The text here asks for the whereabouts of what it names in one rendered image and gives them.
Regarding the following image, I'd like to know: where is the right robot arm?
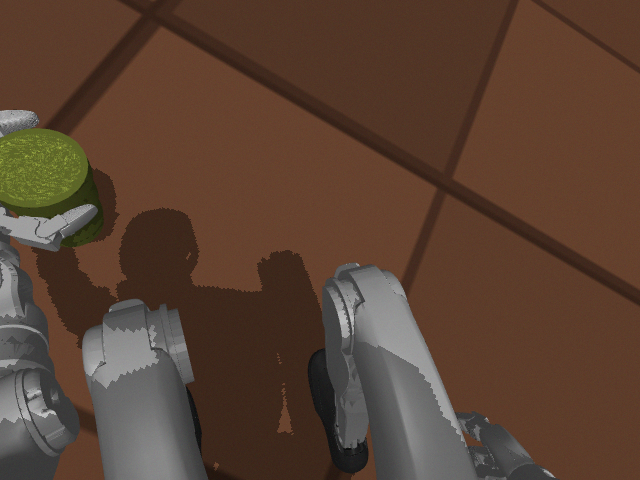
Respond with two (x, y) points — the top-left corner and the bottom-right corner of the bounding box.
(508, 464), (560, 480)

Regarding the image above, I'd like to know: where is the cup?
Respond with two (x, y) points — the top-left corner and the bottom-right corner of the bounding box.
(0, 128), (104, 247)

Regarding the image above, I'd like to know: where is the right robot foot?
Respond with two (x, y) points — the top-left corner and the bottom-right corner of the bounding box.
(308, 348), (368, 473)

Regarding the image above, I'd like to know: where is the left robot foot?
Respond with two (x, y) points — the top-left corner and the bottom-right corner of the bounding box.
(186, 387), (203, 461)

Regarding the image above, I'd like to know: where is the right robot hand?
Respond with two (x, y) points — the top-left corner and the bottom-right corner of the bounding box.
(455, 411), (535, 480)

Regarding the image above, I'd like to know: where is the left robot arm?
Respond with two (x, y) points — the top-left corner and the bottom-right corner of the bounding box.
(0, 241), (80, 480)

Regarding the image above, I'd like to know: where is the left robot hand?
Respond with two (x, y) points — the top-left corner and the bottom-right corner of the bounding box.
(0, 110), (98, 252)

